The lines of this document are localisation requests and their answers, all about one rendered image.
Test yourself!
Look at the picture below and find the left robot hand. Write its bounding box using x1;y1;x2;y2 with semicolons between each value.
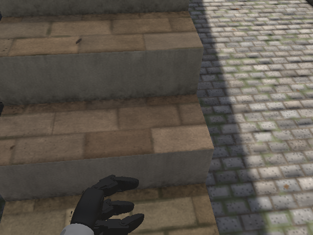
70;174;145;235

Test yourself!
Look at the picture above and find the robot left forearm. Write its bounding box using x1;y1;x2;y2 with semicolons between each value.
60;223;94;235

